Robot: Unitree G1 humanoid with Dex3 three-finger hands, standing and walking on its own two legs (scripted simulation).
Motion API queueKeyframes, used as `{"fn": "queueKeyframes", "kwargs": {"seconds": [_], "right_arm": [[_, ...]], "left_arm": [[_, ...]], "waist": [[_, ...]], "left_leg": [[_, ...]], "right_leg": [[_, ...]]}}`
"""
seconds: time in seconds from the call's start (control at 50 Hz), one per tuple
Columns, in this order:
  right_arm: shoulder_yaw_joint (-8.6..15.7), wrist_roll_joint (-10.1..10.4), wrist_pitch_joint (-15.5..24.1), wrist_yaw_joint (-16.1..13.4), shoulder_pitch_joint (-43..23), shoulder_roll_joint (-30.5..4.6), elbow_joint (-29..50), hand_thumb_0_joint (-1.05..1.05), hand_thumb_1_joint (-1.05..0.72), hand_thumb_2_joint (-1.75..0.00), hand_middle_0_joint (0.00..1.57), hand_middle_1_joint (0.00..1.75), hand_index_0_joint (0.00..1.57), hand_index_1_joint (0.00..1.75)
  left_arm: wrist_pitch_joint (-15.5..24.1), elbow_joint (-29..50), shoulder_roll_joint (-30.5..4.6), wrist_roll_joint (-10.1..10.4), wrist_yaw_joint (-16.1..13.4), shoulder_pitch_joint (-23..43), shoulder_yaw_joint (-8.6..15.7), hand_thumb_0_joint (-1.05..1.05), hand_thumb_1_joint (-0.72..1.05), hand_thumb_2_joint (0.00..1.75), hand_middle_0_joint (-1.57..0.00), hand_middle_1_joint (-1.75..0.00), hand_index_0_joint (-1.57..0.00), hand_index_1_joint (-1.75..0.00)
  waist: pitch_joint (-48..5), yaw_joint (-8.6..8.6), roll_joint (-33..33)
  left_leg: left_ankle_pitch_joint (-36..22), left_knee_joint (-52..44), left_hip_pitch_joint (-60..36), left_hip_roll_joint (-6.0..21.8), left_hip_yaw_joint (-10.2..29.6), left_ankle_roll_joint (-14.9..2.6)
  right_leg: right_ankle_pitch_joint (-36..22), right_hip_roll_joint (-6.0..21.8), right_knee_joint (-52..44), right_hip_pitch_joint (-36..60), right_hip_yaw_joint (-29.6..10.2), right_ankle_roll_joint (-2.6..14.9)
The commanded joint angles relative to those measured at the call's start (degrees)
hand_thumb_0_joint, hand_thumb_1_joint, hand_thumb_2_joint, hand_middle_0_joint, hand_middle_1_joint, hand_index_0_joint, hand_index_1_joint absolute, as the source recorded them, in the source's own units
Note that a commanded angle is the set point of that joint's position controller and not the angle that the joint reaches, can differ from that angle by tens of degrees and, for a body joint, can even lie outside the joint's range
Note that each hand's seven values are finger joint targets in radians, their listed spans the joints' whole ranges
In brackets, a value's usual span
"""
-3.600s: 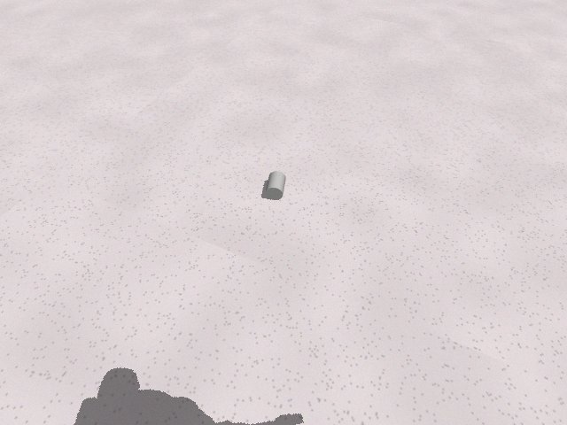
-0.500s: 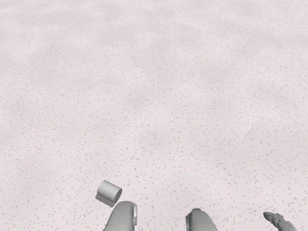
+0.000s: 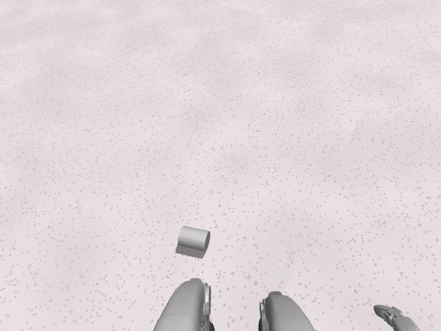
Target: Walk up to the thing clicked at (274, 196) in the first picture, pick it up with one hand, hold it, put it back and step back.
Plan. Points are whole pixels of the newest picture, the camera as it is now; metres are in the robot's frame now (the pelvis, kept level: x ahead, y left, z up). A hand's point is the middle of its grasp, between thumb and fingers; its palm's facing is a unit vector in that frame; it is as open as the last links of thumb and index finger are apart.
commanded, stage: walk up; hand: left
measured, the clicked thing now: (194, 238) +0.50 +0.18 -0.68
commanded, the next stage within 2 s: none
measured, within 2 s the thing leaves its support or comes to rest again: neither
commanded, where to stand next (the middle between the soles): +0.06 +0.10 m, yaw -15 degrees
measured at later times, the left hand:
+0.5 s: hand out of the picture +0.00 +0.46 -0.10, palm faces -0.21 -0.88 -0.42, open 7.4 cm
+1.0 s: hand (70, 320) +0.16 +0.29 -0.08, palm faces -0.36 -0.84 -0.40, open 7.4 cm
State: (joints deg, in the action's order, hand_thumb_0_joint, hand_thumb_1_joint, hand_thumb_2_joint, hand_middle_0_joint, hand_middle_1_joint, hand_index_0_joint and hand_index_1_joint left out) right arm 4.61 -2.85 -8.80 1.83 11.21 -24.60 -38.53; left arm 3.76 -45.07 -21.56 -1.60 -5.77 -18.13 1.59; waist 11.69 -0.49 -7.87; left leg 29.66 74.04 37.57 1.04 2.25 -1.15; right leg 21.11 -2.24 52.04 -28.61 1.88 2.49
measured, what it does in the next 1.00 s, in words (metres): steps to the left, turning right: left foot, then right foot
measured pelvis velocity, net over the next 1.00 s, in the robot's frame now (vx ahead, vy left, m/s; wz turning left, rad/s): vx -0.05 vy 0.10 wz -0.34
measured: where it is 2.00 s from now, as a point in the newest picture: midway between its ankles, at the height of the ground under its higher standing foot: outside the picture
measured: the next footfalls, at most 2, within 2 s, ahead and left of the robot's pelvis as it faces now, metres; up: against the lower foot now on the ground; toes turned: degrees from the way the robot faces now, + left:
left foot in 0.22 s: -0.05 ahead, +0.27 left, +0.00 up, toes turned -5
right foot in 0.84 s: -0.02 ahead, -0.02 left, +0.00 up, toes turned -18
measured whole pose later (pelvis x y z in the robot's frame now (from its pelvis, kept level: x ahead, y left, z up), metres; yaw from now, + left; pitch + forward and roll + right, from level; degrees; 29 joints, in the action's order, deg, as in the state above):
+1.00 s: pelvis -0.05 +0.10 +0.04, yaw -20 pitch -3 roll +0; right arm 1.6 0.4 -0.1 0.2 18.0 -23.4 -52.8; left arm 3.0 -51.6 -19.9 -0.5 1.1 -7.5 1.8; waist 6.8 -2.2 -3.6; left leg 26.6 58.5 21.8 2.0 3.6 -1.3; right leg 14.5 -0.5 33.7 -16.7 1.4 1.9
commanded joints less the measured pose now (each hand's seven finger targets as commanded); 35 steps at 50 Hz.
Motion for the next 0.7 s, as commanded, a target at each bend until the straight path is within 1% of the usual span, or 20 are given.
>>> {"fn": "queueKeyframes", "kwargs": {"seconds": [0.0, 0.04, 0.08, 0.14, 0.16, 0.18, 0.2, 0.22, 0.24, 0.26, 0.28, 0.3, 0.32, 0.36, 0.42, 0.5, 0.54, 0.62, 0.64, 0.68], "right_arm": [[5.6, -0.1, 1.4, -0.1, 1.7, -11.9, 4.6, 0.00, -0.90, -0.90, 0.20, 0.30, 0.20, 0.30], [5.6, -0.1, 1.2, 0.4, 1.8, -11.3, 3.8, 0.00, -0.90, -0.90, 0.20, 0.30, 0.20, 0.30], [5.2, 1.0, 1.8, 0.6, 2.9, -10.4, 1.9, 0.00, -0.90, -0.90, 0.20, 0.30, 0.20, 0.30], [4.8, 2.3, 3.1, 0.6, 3.6, -11.0, -1.0, 0.00, -0.90, -0.90, 0.20, 0.30, 0.20, 0.30], [5.0, 2.6, 3.5, 0.4, 7.0, -11.6, -2.8, 0.00, -0.90, -0.90, 0.20, 0.30, 0.20, 0.30], [5.1, 2.6, 4.0, 0.0, 12.4, -11.3, -5.3, 0.00, -0.90, -0.90, 0.20, 0.30, 0.20, 0.30], [5.4, 1.4, 4.7, -0.6, 16.2, -12.2, -7.1, 0.00, -0.90, -0.90, 0.20, 0.30, 0.20, 0.30], [6.2, 0.3, 5.6, -1.1, 13.7, -18.1, -5.8, 0.00, -0.90, -0.90, 0.20, 0.30, 0.20, 0.30], [6.5, 1.8, 6.4, -1.1, 4.7, -23.9, -4.7, 0.00, -0.90, -0.90, 0.20, 0.30, 0.20, 0.30], [5.5, 1.1, 8.3, -1.6, -2.4, -20.2, -3.9, 0.00, -0.90, -0.90, 0.20, 0.30, 0.20, 0.30], [4.6, 0.9, 9.5, -2.3, -5.7, -18.3, -4.4, 0.00, -0.90, -0.90, 0.20, 0.30, 0.20, 0.30], [4.3, 0.6, 10.0, -2.7, -5.6, -17.9, -5.2, 0.00, -0.90, -0.90, 0.20, 0.30, 0.20, 0.30], [4.0, 1.1, 10.7, -2.8, -5.0, -17.2, -6.2, 0.00, -0.90, -0.90, 0.20, 0.30, 0.20, 0.30], [3.6, 0.9, 11.5, -2.3, -2.8, -15.9, -9.0, 0.00, -0.90, -0.90, 0.20, 0.30, 0.20, 0.30], [3.6, 0.8, 12.5, -2.5, 2.5, -15.5, -11.0, 0.00, -0.90, -0.90, 0.20, 0.30, 0.20, 0.30], [3.7, 1.7, 13.6, -2.5, 8.0, -15.2, -11.7, 0.00, -0.90, -0.90, 0.20, 0.30, 0.20, 0.30], [3.8, 1.7, 13.8, -2.2, 10.2, -15.2, -11.8, 0.00, -0.90, -0.90, 0.20, 0.30, 0.20, 0.30], [3.8, 1.6, 13.8, -1.6, 11.4, -14.8, -11.1, 0.00, -0.90, -0.90, 0.20, 0.30, 0.20, 0.30], [3.8, 1.7, 13.6, -1.3, 11.3, -14.9, -10.9, 0.00, -0.90, -0.90, 0.20, 0.30, 0.20, 0.30], [3.5, 1.7, 13.0, -1.0, 10.1, -14.6, -10.2, 0.00, -0.90, -0.90, 0.20, 0.30, 0.20, 0.30]], "left_arm": [[0.6, 4.8, -21.6, -0.1, -2.6, -0.1, 7.8, 0.00, 0.90, 0.90, -0.20, -0.30, -0.20, -0.30], [0.4, 4.3, -20.7, -0.7, -2.2, -1.4, 7.8, 0.00, 0.90, 0.90, -0.20, -0.30, -0.20, -0.30], [0.0, 4.0, -20.7, -1.4, -1.5, 0.0, 7.7, 0.00, 0.90, 0.90, -0.20, -0.30, -0.20, -0.30], [-1.5, 3.7, -21.2, -2.0, 0.0, -0.2, 8.2, 0.00, 0.90, 0.90, -0.20, -0.30, -0.20, -0.30], [-2.3, 3.5, -21.1, -1.7, 0.4, 0.5, 8.1, 0.00, 0.90, 0.90, -0.20, -0.30, -0.20, -0.30], [-3.2, 3.0, -20.2, -1.3, 0.8, 1.7, 7.9, 0.00, 0.90, 0.90, -0.20, -0.30, -0.20, -0.30], [-3.9, 2.5, -16.6, -1.2, 0.8, 1.1, 7.2, 0.00, 0.90, 0.90, -0.20, -0.30, -0.20, -0.30], [-3.5, 3.6, -10.5, -0.4, 0.7, 3.3, 5.4, 0.00, 0.90, 0.90, -0.20, -0.30, -0.20, -0.30], [-2.3, 4.8, -17.7, -1.2, 0.1, 13.3, 7.2, 0.00, 0.90, 0.90, -0.20, -0.30, -0.20, -0.30], [-1.8, 2.4, -19.3, -0.7, 0.7, 14.5, 7.2, 0.00, 0.90, 0.90, -0.20, -0.30, -0.20, -0.30], [-1.8, -1.6, -17.0, 0.6, 1.9, 5.8, 6.8, 0.00, 0.90, 0.90, -0.20, -0.30, -0.20, -0.30], [-2.3, -4.8, -16.9, 1.1, 2.9, 0.9, 7.0, 0.00, 0.90, 0.90, -0.20, -0.30, -0.20, -0.30], [-2.6, -6.4, -17.1, 1.0, 3.8, -1.4, 7.4, 0.00, 0.90, 0.90, -0.20, -0.30, -0.20, -0.30], [-3.3, -7.7, -16.0, 0.6, 5.5, -2.6, 7.5, 0.00, 0.90, 0.90, -0.20, -0.30, -0.20, -0.30], [-3.9, -5.9, -16.1, -0.1, 7.0, 1.9, 7.4, 0.00, 0.90, 0.90, -0.20, -0.30, -0.20, -0.30], [-3.7, -4.6, -16.1, 0.0, 8.3, 4.9, 6.9, 0.00, 0.90, 0.90, -0.20, -0.30, -0.20, -0.30], [-3.4, -4.8, -15.9, 0.2, 8.7, 6.3, 6.6, 0.00, 0.90, 0.90, -0.20, -0.30, -0.20, -0.30], [-2.6, -5.0, -14.4, 0.8, 8.9, 7.1, 5.4, 0.00, 0.90, 0.90, -0.20, -0.30, -0.20, -0.30], [-2.3, -4.9, -14.1, 0.7, 8.9, 7.8, 5.3, 0.00, 0.90, 0.90, -0.20, -0.30, -0.20, -0.30], [-1.8, -4.5, -13.2, 0.5, 8.9, 8.8, 4.6, 0.00, 0.90, 0.90, -0.20, -0.30, -0.20, -0.30]], "waist": [[-9.6, -1.46, 10.3], [-11.6, -0.72, 12.5], [-13.2, -0.44, 19.3], [-14.6, 1.60, 24.6], [-15.2, 0.37, 25.0], [-15.0, -2.37, 22.0], [-11.7, -4.44, 12.9], [-6.9, -4.92, -7.2], [2.3, -5.49, -3.0], [8.2, -2.09, 9.0], [5.1, 1.48, 10.1], [1.2, 2.55, 6.3], [0.1, 2.58, 2.3], [-1.1, 2.70, -0.3], [-1.1, -0.18, -0.5], [-3.0, -2.40, 0.8], [-2.8, -3.50, 0.3], [-3.6, -4.49, -2.7], [-4.0, -4.44, -3.3], [-3.3, -3.97, -3.7]], "left_leg": [[-6.6, 11.1, -1.0, 3.3, 4.6, 1.35], [-7.8, 10.1, -2.1, 2.9, 2.3, 1.51], [-4.8, -0.5, -5.3, 2.2, -1.5, 2.14], [11.2, -20.4, -14.4, -2.0, -7.5, 2.44], [11.1, -26.8, -20.3, -3.8, -10.1, 1.75], [6.1, -36.2, -26.2, -4.6, -11.0, 1.31], [9.1, -43.1, -30.2, -2.9, -4.5, 0.41], [31.7, -56.1, -24.8, 16.9, 28.9, -4.91], [40.4, -67.3, -9.2, 30.1, 48.7, -13.50], [33.2, -66.1, -5.8, 26.7, 41.9, -9.94], [24.4, -60.6, -10.6, 19.8, 29.2, -4.77], [21.0, -58.2, -12.6, 16.6, 23.7, -2.81], [19.3, -58.1, -12.8, 16.0, 20.1, -3.46], [17.1, -60.2, -15.4, 13.1, 14.3, -1.94], [16.2, -62.4, -26.4, 15.1, 15.0, -2.43], [13.1, -63.9, -38.6, 18.2, 15.1, -4.19], [10.5, -64.9, -39.4, 17.9, 12.4, -3.78], [2.5, -64.7, -41.1, 17.0, 5.7, -6.01], [0.8, -63.9, -40.1, 17.7, 4.6, -7.87], [-3.5, -62.0, -35.8, 16.4, -0.1, -8.75]], "right_leg": [[3.1, 16.3, -22.2, -0.8, -26.9, 8.82], [11.1, 12.5, -22.3, 0.8, -24.2, 7.00], [20.1, 8.3, -22.8, 1.0, -21.7, 5.58], [23.3, 7.5, -24.3, 1.1, -22.0, 5.96], [22.2, 7.0, -24.8, -0.9, -21.8, 4.47], [22.3, 5.2, -21.0, -4.0, -20.2, 2.28], [22.1, 0.4, -9.5, -13.0, -18.3, 0.07], [14.4, -7.8, 13.8, -26.1, -10.2, -1.05], [9.2, -0.8, 15.9, -27.0, -16.0, -2.78], [1.5, 1.2, 18.2, -23.8, -17.7, -2.50], [-2.8, 0.1, 18.9, -22.2, -17.7, -1.99], [-4.0, -0.4, 19.2, -17.6, -15.5, -2.25], [-5.4, 0.2, 18.1, -13.1, -12.8, -2.44], [-5.2, -1.8, 17.1, -9.6, -11.5, -2.83], [-5.6, -0.6, 13.9, -14.3, -12.5, -3.43], [-5.1, 1.0, 8.4, -17.7, -13.2, -3.68], [-5.1, 1.2, 5.4, -16.2, -12.3, -3.76], [-5.0, 2.7, -2.2, -12.7, -8.5, -3.56], [-4.2, 3.6, -4.8, -9.9, -7.2, -3.48], [-3.9, 4.4, -9.5, -4.4, -3.7, -3.11]]}}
